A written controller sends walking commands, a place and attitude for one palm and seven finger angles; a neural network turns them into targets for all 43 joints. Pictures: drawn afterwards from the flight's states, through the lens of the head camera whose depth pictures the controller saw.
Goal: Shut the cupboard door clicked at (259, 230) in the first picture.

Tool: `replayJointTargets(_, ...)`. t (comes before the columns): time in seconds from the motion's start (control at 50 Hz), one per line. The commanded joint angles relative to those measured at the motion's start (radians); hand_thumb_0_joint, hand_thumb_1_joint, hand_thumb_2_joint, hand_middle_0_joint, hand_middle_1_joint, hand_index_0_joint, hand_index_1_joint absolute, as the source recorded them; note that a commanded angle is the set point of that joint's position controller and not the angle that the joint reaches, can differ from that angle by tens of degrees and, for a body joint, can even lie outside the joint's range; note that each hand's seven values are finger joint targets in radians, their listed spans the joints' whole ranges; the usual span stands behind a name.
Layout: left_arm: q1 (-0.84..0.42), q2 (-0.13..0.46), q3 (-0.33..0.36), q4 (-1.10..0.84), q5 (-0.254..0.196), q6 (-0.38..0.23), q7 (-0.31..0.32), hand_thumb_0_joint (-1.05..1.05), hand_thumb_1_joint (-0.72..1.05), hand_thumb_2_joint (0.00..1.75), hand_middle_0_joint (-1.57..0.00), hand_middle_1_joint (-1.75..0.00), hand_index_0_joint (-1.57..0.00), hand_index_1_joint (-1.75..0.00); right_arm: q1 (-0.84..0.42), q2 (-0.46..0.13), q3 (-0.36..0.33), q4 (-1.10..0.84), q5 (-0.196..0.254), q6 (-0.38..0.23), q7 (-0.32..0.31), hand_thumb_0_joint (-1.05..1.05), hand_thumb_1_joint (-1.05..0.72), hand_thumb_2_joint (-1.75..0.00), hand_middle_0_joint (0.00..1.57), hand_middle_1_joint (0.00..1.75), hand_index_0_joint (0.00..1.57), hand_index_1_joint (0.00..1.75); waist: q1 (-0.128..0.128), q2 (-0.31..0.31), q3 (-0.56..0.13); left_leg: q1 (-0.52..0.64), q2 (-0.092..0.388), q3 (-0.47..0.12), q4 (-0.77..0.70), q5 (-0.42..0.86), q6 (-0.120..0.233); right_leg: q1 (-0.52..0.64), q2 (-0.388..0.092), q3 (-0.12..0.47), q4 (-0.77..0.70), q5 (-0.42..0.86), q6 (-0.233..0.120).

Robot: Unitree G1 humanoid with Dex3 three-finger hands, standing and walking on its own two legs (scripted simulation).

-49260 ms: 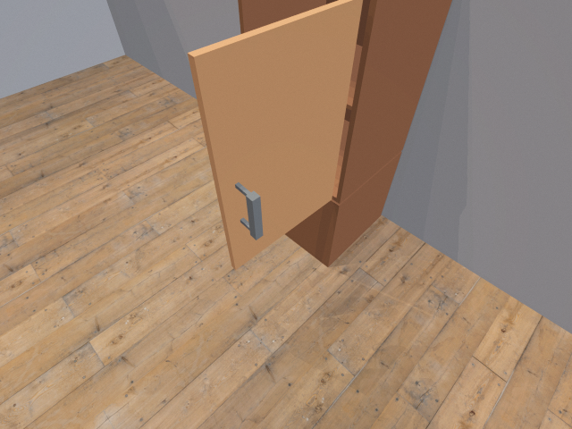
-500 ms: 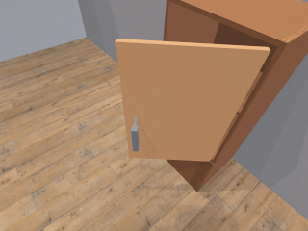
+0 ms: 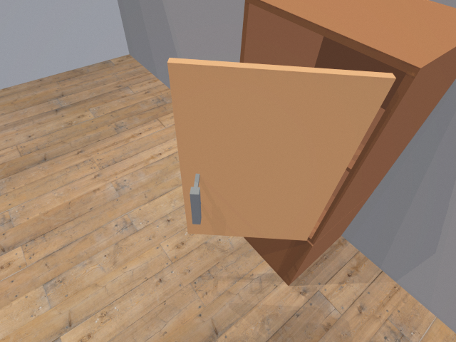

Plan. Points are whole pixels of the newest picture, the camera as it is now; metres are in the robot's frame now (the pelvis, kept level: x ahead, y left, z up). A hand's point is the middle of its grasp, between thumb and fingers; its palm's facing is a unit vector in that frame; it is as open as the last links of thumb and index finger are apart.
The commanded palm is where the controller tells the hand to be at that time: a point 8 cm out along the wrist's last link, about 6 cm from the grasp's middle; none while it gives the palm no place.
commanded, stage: look again from close up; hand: left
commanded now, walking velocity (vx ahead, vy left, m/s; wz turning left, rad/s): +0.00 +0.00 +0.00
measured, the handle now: (197, 199) +0.47 +0.11 -0.11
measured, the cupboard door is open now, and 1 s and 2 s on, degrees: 48 48 48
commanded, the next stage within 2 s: shuffle to correct the standing spot in 0.28 s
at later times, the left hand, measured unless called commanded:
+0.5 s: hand out of the picture -0.02 +0.15 -0.18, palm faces +0.03 -0.99 -0.13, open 7.4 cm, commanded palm none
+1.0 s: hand out of the picture +0.04 +0.08 -0.19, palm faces +0.06 -0.99 -0.16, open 7.3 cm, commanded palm none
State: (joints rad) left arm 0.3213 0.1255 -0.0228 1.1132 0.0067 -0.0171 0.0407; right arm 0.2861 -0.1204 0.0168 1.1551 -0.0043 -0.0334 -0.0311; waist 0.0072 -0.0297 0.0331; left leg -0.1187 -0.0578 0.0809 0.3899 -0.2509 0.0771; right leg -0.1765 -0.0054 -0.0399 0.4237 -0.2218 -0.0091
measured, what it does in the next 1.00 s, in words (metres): steps on the spot: right foot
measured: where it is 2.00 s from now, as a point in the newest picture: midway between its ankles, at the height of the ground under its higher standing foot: outside the picture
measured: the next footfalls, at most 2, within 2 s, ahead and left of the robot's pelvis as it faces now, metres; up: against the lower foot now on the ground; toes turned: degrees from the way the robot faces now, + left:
right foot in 0.82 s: +0.11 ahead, -0.15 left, +0.00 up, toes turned +2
left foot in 1.08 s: +0.08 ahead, +0.00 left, +0.00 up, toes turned +3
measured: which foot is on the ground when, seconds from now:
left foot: down 0.00-0.84, up 0.86-1.00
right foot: down 0.00-0.58, up 0.60-0.80, down 0.82-1.00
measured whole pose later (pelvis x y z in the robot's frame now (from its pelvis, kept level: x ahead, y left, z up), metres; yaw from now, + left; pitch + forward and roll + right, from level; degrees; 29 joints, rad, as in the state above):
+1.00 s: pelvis +0.03 -0.09 -0.01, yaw +1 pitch +1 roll -1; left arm 0.29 0.14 0.04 1.02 0.03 0.00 0.03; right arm 0.27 -0.15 -0.04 1.11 -0.01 0.01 -0.04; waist 0.01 -0.03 0.05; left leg -0.37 0.03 0.06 0.89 -0.49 0.00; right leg -0.24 0.03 -0.09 0.50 -0.28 -0.06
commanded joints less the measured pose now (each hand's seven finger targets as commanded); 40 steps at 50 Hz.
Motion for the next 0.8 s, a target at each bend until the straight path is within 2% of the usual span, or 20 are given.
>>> replayJointTargets(0.0, 0.072, 0.075, 0.016, -0.023, 0.004, -0.008, 0.007, 0.00, 0.90, 0.90, -0.20, -0.30, -0.20, -0.30, 0.072, -0.093, -0.010, -0.021, -0.003, -0.006, -0.008, 0.00, -0.90, -0.90, 0.20, 0.30, 0.20, 0.30, -0.004, 0.031, 0.067, -0.079, 0.156, -0.148, -0.109, 0.107, -0.036, -0.003, -0.108, 0.105, -0.059, 0.106, -0.035)
replayJointTargets(0.12, 0.083, 0.069, 0.017, -0.023, 0.005, -0.010, 0.008, 0.00, 0.90, 0.90, -0.20, -0.30, -0.20, -0.30, 0.079, -0.084, -0.012, -0.023, -0.002, -0.007, -0.010, 0.00, -0.90, -0.90, 0.20, 0.30, 0.20, 0.30, -0.003, 0.017, 0.063, -0.071, 0.157, -0.144, -0.103, 0.126, -0.033, 0.001, -0.108, 0.105, -0.063, 0.127, -0.037)
replayJointTargets(0.18, 0.084, 0.069, 0.018, -0.024, 0.004, -0.010, 0.008, 0.00, 0.90, 0.90, -0.20, -0.30, -0.20, -0.30, 0.080, -0.087, -0.012, -0.020, -0.002, -0.009, -0.009, 0.00, -0.90, -0.90, 0.20, 0.30, 0.20, 0.30, -0.002, 0.033, 0.052, -0.067, 0.157, -0.146, -0.106, 0.123, -0.035, 0.006, -0.108, 0.106, -0.061, 0.120, -0.035)
replayJointTargets(0.36, 0.086, 0.065, 0.020, -0.024, 0.005, -0.010, 0.009, 0.00, 0.90, 0.90, -0.20, -0.30, -0.20, -0.30, 0.090, -0.080, -0.013, -0.019, -0.003, -0.009, -0.010, 0.00, -0.90, -0.90, 0.20, 0.30, 0.20, 0.30, -0.003, 0.029, 0.057, -0.073, 0.158, -0.151, -0.112, 0.122, -0.035, 0.003, -0.104, 0.105, -0.058, 0.113, -0.036)
replayJointTargets(0.42, 0.091, 0.049, 0.019, -0.017, 0.005, -0.002, 0.005, 0.00, 0.90, 0.90, -0.20, -0.30, -0.20, -0.30, 0.097, -0.069, -0.014, -0.012, -0.005, -0.006, -0.013, 0.00, -0.90, -0.90, 0.20, 0.30, 0.20, 0.30, -0.005, 0.017, 0.076, -0.081, 0.178, -0.165, -0.125, 0.041, -0.029, -0.016, -0.087, 0.084, -0.048, 0.062, -0.027)
replayJointTargets(0.46, 0.090, 0.046, 0.024, -0.022, 0.009, 0.007, 0.000, 0.00, 0.90, 0.90, -0.20, -0.30, -0.20, -0.30, 0.095, -0.085, -0.022, -0.015, -0.009, -0.001, -0.016, 0.00, -0.90, -0.90, 0.20, 0.30, 0.20, 0.30, -0.010, 0.041, 0.094, -0.099, 0.203, -0.202, -0.154, -0.050, -0.022, -0.047, -0.070, 0.065, -0.017, 0.021, -0.024)
replayJointTargets(0.52, 0.079, 0.046, 0.034, -0.039, 0.020, 0.022, -0.009, 0.00, 0.90, 0.90, -0.20, -0.30, -0.20, -0.30, 0.111, -0.109, -0.039, -0.015, -0.013, 0.005, -0.027, 0.00, -0.90, -0.90, 0.20, 0.30, 0.20, 0.30, -0.016, 0.073, 0.121, -0.083, 0.270, -0.268, -0.184, -0.067, 0.011, -0.127, -0.043, 0.029, 0.060, -0.018, -0.020)
replayJointTargets(0.56, 0.070, 0.047, 0.045, -0.055, 0.025, 0.031, -0.016, 0.00, 0.90, 0.90, -0.20, -0.30, -0.20, -0.30, 0.127, -0.127, -0.049, -0.017, -0.017, 0.008, -0.037, 0.00, -0.90, -0.90, 0.20, 0.30, 0.20, 0.30, -0.025, 0.100, 0.109, -0.038, 0.323, -0.309, -0.172, 0.002, 0.049, -0.195, -0.033, 0.015, 0.144, -0.076, -0.017)
replayJointTargets(0.6, 0.049, 0.049, 0.058, -0.079, 0.029, 0.042, -0.021, 0.00, 0.90, 0.90, -0.20, -0.30, -0.20, -0.30, 0.144, -0.134, -0.057, -0.022, -0.022, 0.011, -0.043, 0.00, -0.90, -0.90, 0.20, 0.30, 0.20, 0.30, -0.036, 0.113, 0.108, -0.027, 0.378, -0.349, -0.165, 0.067, 0.101, -0.264, -0.036, 0.021, 0.278, -0.194, -0.016)
replayJointTargets(0.64, 0.021, 0.051, 0.069, -0.108, 0.031, 0.047, -0.028, 0.00, 0.90, 0.90, -0.20, -0.30, -0.20, -0.30, 0.150, -0.144, -0.064, -0.031, -0.028, 0.010, -0.045, 0.00, -0.90, -0.90, 0.20, 0.30, 0.20, 0.30, -0.042, 0.111, 0.105, -0.006, 0.413, -0.359, -0.138, 0.185, 0.139, -0.323, -0.048, 0.037, 0.355, -0.245, -0.017)
replayJointTargets(0.68, 0.013, 0.037, 0.075, -0.122, 0.027, 0.047, -0.034, 0.00, 0.90, 0.90, -0.20, -0.30, -0.20, -0.30, 0.130, -0.153, -0.069, -0.040, -0.033, 0.009, -0.044, 0.00, -0.90, -0.90, 0.20, 0.30, 0.20, 0.30, -0.037, 0.098, 0.076, -0.021, 0.400, -0.321, -0.107, 0.257, 0.134, -0.287, -0.050, 0.037, 0.339, -0.232, -0.014)
replayJointTargets(0.72, 0.034, 0.027, 0.078, -0.125, 0.024, 0.045, -0.040, 0.00, 0.90, 0.90, -0.20, -0.30, -0.20, -0.30, 0.103, -0.158, -0.073, -0.050, -0.035, 0.010, -0.045, 0.00, -0.90, -0.90, 0.20, 0.30, 0.20, 0.30, -0.019, 0.099, 0.054, -0.061, 0.360, -0.254, -0.059, 0.303, 0.100, -0.192, -0.034, 0.004, 0.232, -0.168, -0.013)
replayJointTargets(0.74, 0.064, 0.024, 0.080, -0.117, 0.022, 0.044, -0.042, 0.00, 0.90, 0.90, -0.20, -0.30, -0.20, -0.30, 0.086, -0.167, -0.076, -0.054, -0.034, 0.013, -0.044, 0.00, -0.90, -0.90, 0.20, 0.30, 0.20, 0.30, -0.003, 0.113, 0.035, -0.085, 0.330, -0.216, -0.018, 0.282, 0.070, -0.124, -0.023, -0.017, 0.146, -0.098, -0.010)
replayJointTargets(0.76, 0.091, 0.036, 0.083, -0.108, 0.023, 0.041, -0.042, 0.00, 0.90, 0.90, -0.20, -0.30, -0.20, -0.30, 0.083, -0.165, -0.080, -0.055, -0.030, 0.015, -0.041, 0.00, -0.90, -0.90, 0.20, 0.30, 0.20, 0.30, 0.008, 0.095, 0.016, -0.133, 0.291, -0.178, 0.036, 0.217, 0.035, -0.036, -0.017, -0.018, 0.049, -0.001, -0.010)
replayJointTargets(0.78, 0.121, 0.067, 0.089, -0.101, 0.024, 0.035, -0.039, 0.00, 0.90, 0.90, -0.20, -0.30, -0.20, -0.30, 0.095, -0.146, -0.079, -0.059, -0.024, 0.015, -0.037, 0.00, -0.90, -0.90, 0.20, 0.30, 0.20, 0.30, 0.014, 0.014, -0.009, -0.208, 0.222, -0.113, 0.115, 0.104, -0.005, 0.067, -0.066, 0.054, -0.006, 0.097, -0.027)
